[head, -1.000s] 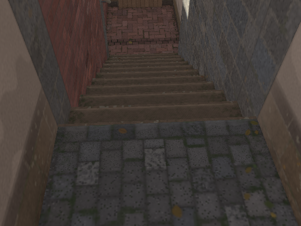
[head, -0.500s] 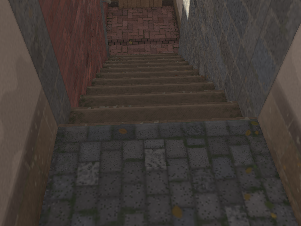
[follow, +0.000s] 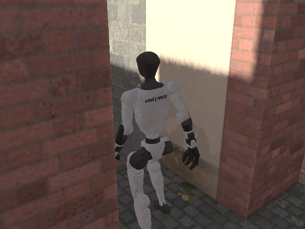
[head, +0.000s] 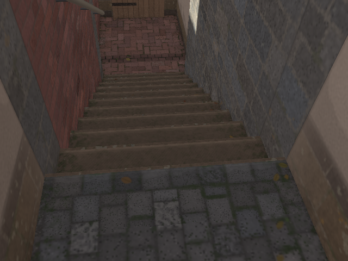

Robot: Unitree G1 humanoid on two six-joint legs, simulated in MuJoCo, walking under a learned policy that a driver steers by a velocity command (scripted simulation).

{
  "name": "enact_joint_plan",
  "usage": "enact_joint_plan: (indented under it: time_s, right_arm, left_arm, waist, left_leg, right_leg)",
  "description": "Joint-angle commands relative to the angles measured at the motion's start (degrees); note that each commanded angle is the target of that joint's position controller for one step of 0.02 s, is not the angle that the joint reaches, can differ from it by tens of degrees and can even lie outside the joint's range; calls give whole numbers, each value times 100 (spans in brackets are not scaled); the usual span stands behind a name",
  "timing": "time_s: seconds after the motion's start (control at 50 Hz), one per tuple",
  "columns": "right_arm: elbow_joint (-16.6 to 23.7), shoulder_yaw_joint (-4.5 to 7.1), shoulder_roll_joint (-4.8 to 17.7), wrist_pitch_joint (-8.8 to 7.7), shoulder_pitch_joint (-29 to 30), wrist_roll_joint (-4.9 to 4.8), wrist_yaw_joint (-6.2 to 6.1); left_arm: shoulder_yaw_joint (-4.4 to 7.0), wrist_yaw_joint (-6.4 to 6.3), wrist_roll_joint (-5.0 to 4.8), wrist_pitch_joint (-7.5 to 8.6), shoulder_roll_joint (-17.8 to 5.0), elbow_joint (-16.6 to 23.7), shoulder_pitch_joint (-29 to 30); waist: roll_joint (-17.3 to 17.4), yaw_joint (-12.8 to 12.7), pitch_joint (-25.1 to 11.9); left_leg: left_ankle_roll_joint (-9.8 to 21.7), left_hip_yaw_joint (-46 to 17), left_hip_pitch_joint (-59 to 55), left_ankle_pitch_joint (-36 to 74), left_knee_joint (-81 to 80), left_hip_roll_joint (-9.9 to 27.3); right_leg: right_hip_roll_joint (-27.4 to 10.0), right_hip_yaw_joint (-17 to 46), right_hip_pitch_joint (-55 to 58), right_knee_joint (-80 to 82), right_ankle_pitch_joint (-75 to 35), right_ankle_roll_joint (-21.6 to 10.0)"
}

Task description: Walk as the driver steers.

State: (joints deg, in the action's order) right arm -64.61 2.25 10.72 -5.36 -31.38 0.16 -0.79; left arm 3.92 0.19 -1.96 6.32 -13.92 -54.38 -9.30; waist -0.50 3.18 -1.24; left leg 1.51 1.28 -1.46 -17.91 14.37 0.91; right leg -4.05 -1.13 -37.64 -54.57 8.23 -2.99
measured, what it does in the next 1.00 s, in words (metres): walks ahead: right foot, then left foot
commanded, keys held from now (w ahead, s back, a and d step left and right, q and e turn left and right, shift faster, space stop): w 0.96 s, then no key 0.04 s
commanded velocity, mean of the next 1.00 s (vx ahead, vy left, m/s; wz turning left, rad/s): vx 0.48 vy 0.00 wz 0.00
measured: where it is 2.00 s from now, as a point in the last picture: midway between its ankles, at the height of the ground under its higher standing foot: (175, 207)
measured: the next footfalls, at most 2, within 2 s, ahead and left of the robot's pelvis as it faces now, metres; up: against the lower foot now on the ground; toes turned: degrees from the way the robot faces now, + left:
right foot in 0.20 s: +0.32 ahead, -0.15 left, +0.00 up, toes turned -4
left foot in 0.78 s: +0.70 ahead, +0.06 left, +0.00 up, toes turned +2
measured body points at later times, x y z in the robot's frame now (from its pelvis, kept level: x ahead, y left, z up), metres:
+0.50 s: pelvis +0.29 -0.08 +0.00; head +0.31 -0.08 +0.45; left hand +0.25 +0.13 -0.15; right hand +0.43 -0.30 -0.13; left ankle +0.41 +0.10 -0.65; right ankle +0.28 -0.15 -0.74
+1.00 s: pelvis +0.59 -0.02 +0.00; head +0.61 -0.02 +0.45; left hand +0.68 +0.22 -0.14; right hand +0.59 -0.27 -0.14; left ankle +0.61 +0.06 -0.74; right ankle +0.59 -0.19 -0.67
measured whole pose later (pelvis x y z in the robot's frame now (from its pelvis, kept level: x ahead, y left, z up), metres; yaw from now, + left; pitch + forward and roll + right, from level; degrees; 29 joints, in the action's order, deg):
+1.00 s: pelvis +0.59 -0.02 +0.00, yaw -2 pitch +2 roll +0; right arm -56.2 3.2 12.4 -5.7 -20.3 2.5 1.0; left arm 2.9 2.1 3.8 5.2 -12.4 -56.6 -12.7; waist -0.3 1.4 -0.1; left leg 4.2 2.0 10.4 -6.2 14.7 -3.5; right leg -5.9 1.6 -30.4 -58.9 19.0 -2.6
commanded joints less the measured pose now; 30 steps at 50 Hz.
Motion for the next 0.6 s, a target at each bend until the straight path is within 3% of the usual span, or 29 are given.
enact_joint_plan:
  time_s: [0.02, 0.06, 0.08, 0.1, 0.14, 0.16, 0.18, 0.2, 0.22, 0.24, 0.26, 0.28, 0.3, 0.32, 0.34, 0.38, 0.44, 0.46, 0.5, 0.52, 0.56, 0.6]
  right_arm:
    - [309, 140, 1053, 17, -61, 4, -78]
    - [338, 154, 1122, 7, -108, -80, -50]
    - [358, 174, 1196, 7, -14, -92, -34]
    - [331, 197, 1215, 15, -39, -180, -60]
    - [340, 208, 1219, 39, 45, -166, -99]
    - [366, 209, 1228, 46, 19, -105, -104]
    - [377, 170, 1113, 80, 180, -59, -75]
    - [468, 131, 1086, 92, 185, -27, -43]
    - [631, 36, 865, 85, 79, 87, 14]
    - [643, -221, -138, -77, -809, -124, 94]
    - [737, -78, 559, -237, -78, -327, 89]
    - [943, 27, 926, -283, 584, -389, 56]
    - [944, -1, 925, -233, 807, 594, 215]
    - [1056, -95, 432, -172, 895, 752, 251]
    - [1155, -152, 253, -96, 923, 670, 335]
    - [1207, -124, 335, 18, 981, 457, 443]
    - [1461, -206, 322, 41, 1596, 502, 404]
    - [1556, -214, 339, 44, 1856, 501, 367]
    - [1766, -248, 328, 97, 2452, 433, 337]
    - [1834, -271, 227, 162, 2695, 438, 361]
    - [1907, -244, 258, 305, 2906, 414, 399]
    - [2021, -178, 385, 382, 3108, 398, 381]
  left_arm:
    - [-161, 78, -7, 52, 127, 624, 1100]
    - [-173, 128, -14, 12, 16, 783, 1359]
    - [-176, 132, -72, 24, -62, 863, 1458]
    - [-186, 156, -87, 76, -133, 959, 1632]
    - [-113, 227, -58, 111, -357, 987, 1496]
    - [-38, 225, -84, 69, -528, 937, 1076]
    - [98, 224, -127, 26, -772, 713, 300]
    - [220, 198, -95, -8, -1023, 425, -730]
    - [347, 102, 42, -73, -1618, 133, -1733]
    - [309, 201, 240, -75, -1703, 46, -1729]
    - [154, 240, 182, -54, -1061, 87, -1358]
    - [72, 261, 134, -47, -778, 169, -795]
    - [-197, 105, 639, 93, -16, -9, -1003]
    - [-214, 22, 683, 129, 23, -57, -783]
    - [-253, 3, 656, 121, 77, 7, -566]
    - [-272, 36, 550, 201, 43, -69, -567]
    - [-341, 97, 750, 294, 21, -47, -643]
    - [-345, 106, 771, 306, -10, -68, -773]
    - [-373, 153, 736, 309, -82, -95, -986]
    - [-383, 214, 651, 294, -102, -222, -1280]
    - [-329, 365, 586, 249, -306, -455, -1963]
    - [-274, 461, 611, 214, -379, -611, -2318]
  waist:
    - [734, 38, 981]
    - [777, 28, 1042]
    - [874, -30, 1094]
    - [835, -36, 1176]
    - [862, -237, 1000]
    - [1013, -446, 663]
    - [1154, -867, 86]
    - [1134, -1329, -505]
    - [-192, -1446, -1349]
    - [-1883, -763, -2390]
    - [-1277, -903, -1644]
    - [-842, -824, -854]
    - [-245, -784, -106]
    - [-318, -505, 195]
    - [-394, -293, 201]
    - [-363, -122, 269]
    - [-145, -115, 388]
    - [-34, -189, 307]
    - [16, -359, 336]
    - [-55, -464, 342]
    - [-315, -590, 471]
    - [-282, -624, 566]
  left_leg:
    - [731, -618, 677, 1866, -832, 1058]
    - [746, -538, 737, 2071, -876, 1154]
    - [674, -481, 487, 2184, -799, 1219]
    - [593, -453, 347, 2146, -800, 1322]
    - [510, -293, -129, 3202, -331, 1422]
    - [476, -208, -331, 4338, 71, 1469]
    - [368, -54, -252, 5276, 1020, 1245]
    - [252, 71, 331, 5527, 2251, 993]
    - [95, 157, 1756, 3255, 4337, 518]
    - [-116, -556, 3395, -1376, 6128, -456]
    - [26, -993, 3933, -1306, 6689, -180]
    - [152, -757, 4227, -782, 6728, 120]
    - [456, -918, 3925, -225, 6462, 261]
    - [591, -935, 3807, 190, 6085, 505]
    - [611, -905, 3565, 389, 6127, 604]
    - [673, -802, 3680, 407, 6177, 631]
    - [702, -731, 4457, 1247, 5615, 831]
    - [601, -654, 4479, 1630, 4968, 906]
    - [305, -298, 3935, 2538, 3595, 782]
    - [160, -72, 3575, 2730, 3085, 583]
    - [31, 19, 3620, 2663, 2520, 371]
    - [67, -215, 4249, 2420, 2005, 368]
  right_leg:
    - [136, -308, -294, 1097, -758, 183]
    - [244, -356, 124, 1535, -931, 133]
    - [207, -249, 45, 1824, -974, 39]
    - [164, -229, 13, 2033, -906, -42]
    - [230, -289, 333, 2320, -733, -221]
    - [362, -377, 951, 2257, -699, -369]
    - [606, -513, 1998, 2140, -647, -507]
    - [609, -471, 3419, 2069, -644, -658]
    - [-759, 1208, 5172, 2090, -315, -1074]
    - [-1954, 4306, 6428, 3435, 1400, -1826]
    - [-1657, 4362, 5832, 4010, 1588, -1413]
    - [-1507, 3319, 4996, 3965, 1023, -1146]
    - [-1184, 2651, 3907, 4073, 1667, -1168]
    - [-929, 2044, 3214, 4211, 1157, -1080]
    - [-994, 1838, 2769, 4344, 708, -1142]
    - [-939, 1567, 2336, 4601, 538, -1202]
    - [-845, 1138, 2262, 4872, 275, -1274]
    - [-755, 948, 2357, 4878, -17, -1286]
    - [-489, 449, 2064, 4812, -852, -1302]
    - [-405, 291, 1961, 4776, -1180, -1295]
    - [-618, 427, 2543, 4703, -1775, -1384]
    - [-1017, 705, 3693, 4560, -2191, -1465]
Keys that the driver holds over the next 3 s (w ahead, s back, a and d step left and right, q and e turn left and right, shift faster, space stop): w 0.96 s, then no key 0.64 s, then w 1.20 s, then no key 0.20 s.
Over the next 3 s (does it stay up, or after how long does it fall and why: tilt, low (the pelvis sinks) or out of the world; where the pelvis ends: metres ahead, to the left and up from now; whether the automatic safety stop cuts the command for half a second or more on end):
stays up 1.25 0.00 -0.29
